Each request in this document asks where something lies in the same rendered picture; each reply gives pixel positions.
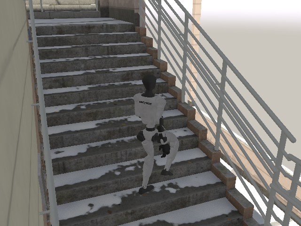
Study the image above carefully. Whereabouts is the robot right forearm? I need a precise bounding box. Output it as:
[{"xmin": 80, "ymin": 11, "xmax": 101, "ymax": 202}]
[{"xmin": 157, "ymin": 118, "xmax": 167, "ymax": 145}]

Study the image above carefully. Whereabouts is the robot right hand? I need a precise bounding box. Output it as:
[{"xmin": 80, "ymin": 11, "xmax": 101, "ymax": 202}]
[{"xmin": 159, "ymin": 143, "xmax": 170, "ymax": 158}]

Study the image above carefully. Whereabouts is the humanoid robot head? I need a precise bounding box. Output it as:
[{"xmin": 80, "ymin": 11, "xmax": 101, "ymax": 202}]
[{"xmin": 141, "ymin": 74, "xmax": 157, "ymax": 97}]

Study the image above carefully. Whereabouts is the robot left upper arm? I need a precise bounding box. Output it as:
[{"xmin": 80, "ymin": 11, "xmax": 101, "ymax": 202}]
[{"xmin": 133, "ymin": 93, "xmax": 142, "ymax": 117}]

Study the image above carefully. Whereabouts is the robot right upper arm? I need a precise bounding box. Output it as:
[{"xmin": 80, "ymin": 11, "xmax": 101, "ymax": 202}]
[{"xmin": 154, "ymin": 96, "xmax": 166, "ymax": 124}]

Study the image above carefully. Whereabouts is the robot right foot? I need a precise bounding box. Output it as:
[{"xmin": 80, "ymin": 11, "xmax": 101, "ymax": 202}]
[{"xmin": 161, "ymin": 169, "xmax": 173, "ymax": 176}]

